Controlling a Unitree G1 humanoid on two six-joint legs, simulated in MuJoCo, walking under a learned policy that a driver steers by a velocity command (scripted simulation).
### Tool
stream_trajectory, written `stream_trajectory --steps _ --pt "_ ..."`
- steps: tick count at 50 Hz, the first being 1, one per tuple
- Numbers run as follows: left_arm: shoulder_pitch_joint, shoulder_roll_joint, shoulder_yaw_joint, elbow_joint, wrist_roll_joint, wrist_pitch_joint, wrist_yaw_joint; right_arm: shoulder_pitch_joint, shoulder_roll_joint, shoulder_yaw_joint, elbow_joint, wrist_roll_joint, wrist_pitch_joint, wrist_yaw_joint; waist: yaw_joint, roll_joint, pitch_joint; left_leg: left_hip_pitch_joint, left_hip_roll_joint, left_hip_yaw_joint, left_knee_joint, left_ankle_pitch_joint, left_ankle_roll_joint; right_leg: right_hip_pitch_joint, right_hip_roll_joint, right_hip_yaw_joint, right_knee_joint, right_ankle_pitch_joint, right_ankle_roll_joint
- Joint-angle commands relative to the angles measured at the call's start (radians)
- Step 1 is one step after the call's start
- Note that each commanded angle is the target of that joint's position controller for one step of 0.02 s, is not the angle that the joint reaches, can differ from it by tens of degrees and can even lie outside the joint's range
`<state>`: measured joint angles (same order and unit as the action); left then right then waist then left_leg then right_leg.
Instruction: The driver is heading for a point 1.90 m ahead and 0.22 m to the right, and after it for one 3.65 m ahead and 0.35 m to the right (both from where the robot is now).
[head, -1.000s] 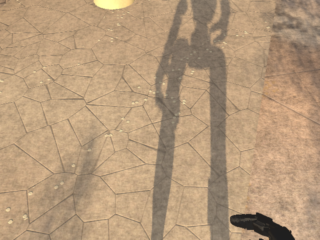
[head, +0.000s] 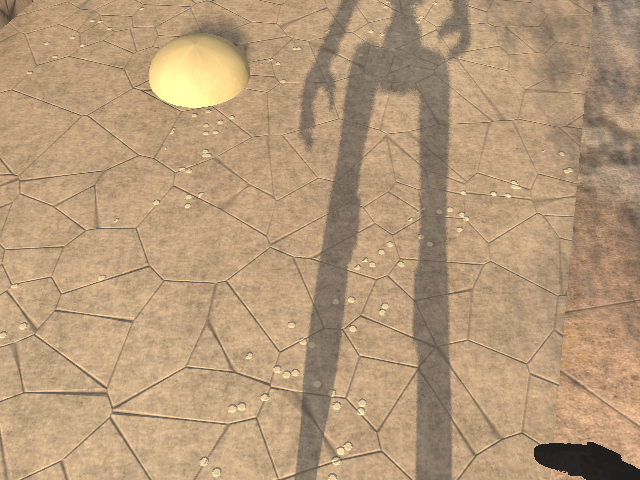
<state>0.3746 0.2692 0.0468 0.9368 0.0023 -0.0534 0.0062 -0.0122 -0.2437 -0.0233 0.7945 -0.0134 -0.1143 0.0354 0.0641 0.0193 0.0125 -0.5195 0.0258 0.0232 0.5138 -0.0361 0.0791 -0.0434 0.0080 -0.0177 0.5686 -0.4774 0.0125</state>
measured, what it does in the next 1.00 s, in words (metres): walks ahead: right foot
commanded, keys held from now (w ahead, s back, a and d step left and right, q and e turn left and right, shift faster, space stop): no key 1.00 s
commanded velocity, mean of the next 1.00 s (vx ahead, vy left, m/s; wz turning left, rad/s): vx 0.07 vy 0.00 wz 0.00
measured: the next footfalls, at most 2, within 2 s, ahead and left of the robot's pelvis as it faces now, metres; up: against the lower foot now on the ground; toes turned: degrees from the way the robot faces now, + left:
right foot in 0.36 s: +0.14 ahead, -0.13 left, +0.00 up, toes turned +0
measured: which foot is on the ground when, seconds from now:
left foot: down 0.00-1.00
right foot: up 0.00-0.34, down 0.36-1.00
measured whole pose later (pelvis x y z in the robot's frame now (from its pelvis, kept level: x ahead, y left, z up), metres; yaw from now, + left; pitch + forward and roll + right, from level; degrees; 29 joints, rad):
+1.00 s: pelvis +0.11 +0.01 +0.02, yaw +1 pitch -1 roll +0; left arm 0.21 0.20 0.04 1.06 0.01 0.00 0.05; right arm 0.12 -0.21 -0.02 1.08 0.00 0.00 -0.03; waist 0.00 0.00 0.04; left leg -0.25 -0.01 0.04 0.51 -0.24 0.04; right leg -0.20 -0.03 0.00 0.50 -0.28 0.03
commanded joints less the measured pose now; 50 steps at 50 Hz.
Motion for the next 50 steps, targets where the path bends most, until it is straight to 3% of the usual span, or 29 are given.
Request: stream_trajectory --steps 1,2,3,4,5,6,8,10,12,16,18,19,20,21,22,27,36,50 --pt "0.195 0.038 -0.01 -0.024 0.003 -0.029 -0.002 0.381 -0.207 -0.058 0.046 -0.001 0.017 -0.006 -0.131 0.222 -0.548 0.925 0.408 -0.582 -0.007 0.817 0.315 -0.506 0.072 0.18 0.74 -0.208 0.032" --pt "0.103 0.103 0.008 -0.039 -0.032 -0.029 -0.003 0.31 -0.184 -0.057 0.038 0.015 0.023 -0.009 -0.129 0.157 -0.423 0.807 0.37 -0.473 -0.044 0.664 0.284 -0.589 0.021 0.168 0.776 -0.157 0.031" --pt "-0.003 0.116 0.01 -0.066 -0.032 -0.021 0.007 0.217 -0.144 -0.045 0.022 0.018 0.025 -0.016 -0.113 0.074 -0.29 0.65 0.312 -0.366 -0.077 0.588 0.232 -0.607 -0.036 0.119 0.719 -0.083 0.032" --pt "-0.063 0.114 0.016 -0.075 -0.018 -0.009 0.019 0.157 -0.102 -0.031 0.019 0.014 0.024 -0.02 -0.092 0.023 -0.207 0.498 0.275 -0.3 -0.114 0.563 0.208 -0.575 -0.069 0.108 0.658 -0.028 0.037" --pt "-0.061 0.105 0.019 -0.08 -0.008 0.009 0.027 0.122 -0.075 -0.021 0.025 0.006 0.023 -0.022 -0.053 0.038 -0.177 0.375 0.244 -0.246 -0.147 0.553 0.186 -0.482 -0.097 0.107 0.59 0.009 0.037" --pt "-0.037 0.076 0.015 -0.076 -0.004 0.024 0.03 0.103 -0.067 -0.018 0.035 -0.008 0.024 -0.019 -0.026 0.064 -0.168 0.294 0.22 -0.205 -0.173 0.543 0.174 -0.397 -0.1 0.098 0.517 0.034 0.038" --pt "-0.013 0.029 0.005 -0.069 -0.003 0.04 0.037 0.079 -0.089 -0.023 0.05 -0.022 0.022 -0.018 -0.001 0.09 -0.166 0.215 0.192 -0.131 -0.197 0.585 0.172 -0.294 -0.086 0.066 0.362 0.056 0.042" --pt "-0.041 0.025 0.002 -0.069 0.002 0.053 0.044 0.08 -0.114 -0.03 0.064 -0.017 0.026 -0.023 -0.009 0.092 -0.187 0.209 0.191 -0.117 -0.211 0.515 0.171 -0.24 -0.082 0.059 0.239 0.135 0.04" --pt "-0.069 0.046 0.008 -0.066 0.002 0.071 0.046 0.085 -0.126 -0.032 0.078 -0.007 0.038 -0.03 -0.023 0.091 -0.183 0.194 0.196 -0.132 -0.246 0.266 0.161 -0.203 -0.081 0.058 0.174 0.209 0.034" --pt "-0.138 0.049 0.016 -0.066 0.012 0.082 0.045 0.074 -0.108 -0.023 0.1 0.005 0.063 -0.039 -0.029 0.08 -0.068 0.108 0.156 -0.161 -0.287 -0.329 0.102 -0.137 -0.065 0.032 -0.018 0.282 -0.001" --pt "-0.146 0.062 0.017 -0.064 0.026 0.076 0.046 0.12 -0.076 -0.011 0.124 0.007 0.068 -0.04 -0.037 0.043 -0.026 0.093 0.113 -0.165 -0.264 -0.453 0.037 -0.097 -0.101 0.067 -0.131 0.337 -0.03" --pt "-0.142 0.098 0.021 -0.065 0.024 0.072 0.048 0.143 -0.078 -0.012 0.129 0.002 0.067 -0.04 -0.062 -0.011 -0.013 0.087 0.071 -0.14 -0.219 -0.439 0.009 -0.097 -0.138 0.095 -0.14 0.366 -0.05" --pt "-0.153 0.14 0.037 -0.04 0.008 0.069 0.043 0.176 -0.082 -0.019 0.134 0.007 0.073 -0.045 -0.1 -0.129 0.005 0.14 0.01 -0.061 -0.204 -0.386 -0.014 -0.204 -0.115 0.09 -0.15 0.185 -0.067" --pt "-0.164 0.087 0.029 -0.04 0.008 0.06 0.038 0.148 -0.1 -0.021 0.14 0.003 0.078 -0.051 -0.079 -0.117 0.018 0.214 0.004 -0.043 -0.159 -0.333 -0.024 -0.275 -0.1 0.089 -0.185 0.114 -0.056" --pt "-0.172 0.057 0.02 -0.032 0.015 0.052 0.036 0.137 -0.092 -0.021 0.139 0.005 0.084 -0.055 -0.085 -0.12 0.01 0.25 0.006 -0.037 -0.14 -0.293 -0.021 -0.297 -0.1 0.088 -0.202 0.11 -0.04" --pt "-0.165 0.057 0.02 -0.003 0.006 0.031 0.037 0.134 -0.073 -0.019 0.168 0.004 0.091 -0.054 -0.076 -0.072 -0.031 0.286 0.011 -0.032 -0.106 -0.151 -0.006 -0.229 -0.084 0.067 -0.159 0.289 -0.02" --pt "-0.135 0.047 0.014 0.048 0.004 0.039 0.043 0.13 -0.075 -0.02 0.214 0.012 0.103 -0.056 -0.064 -0.021 -0.034 0.311 0.015 -0.034 -0.085 -0.054 -0.007 -0.191 -0.067 0.043 -0.129 0.366 -0.022" --pt "-0.125 0.022 0.007 0.106 0.006 0.05 0.048 0.133 -0.077 -0.017 0.255 0.014 0.109 -0.064 -0.063 -0.017 0.001 0.302 0.025 -0.052 -0.115 -0.114 -0.006 -0.185 -0.051 0.023 -0.143 0.323 -0.011"
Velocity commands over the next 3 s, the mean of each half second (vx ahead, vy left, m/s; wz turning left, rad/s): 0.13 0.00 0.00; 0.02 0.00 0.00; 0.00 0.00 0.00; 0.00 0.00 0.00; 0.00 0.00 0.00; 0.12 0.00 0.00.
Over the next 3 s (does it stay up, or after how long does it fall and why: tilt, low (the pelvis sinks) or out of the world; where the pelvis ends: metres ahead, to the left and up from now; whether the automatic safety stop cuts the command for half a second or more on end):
stays up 0.16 -0.03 0.01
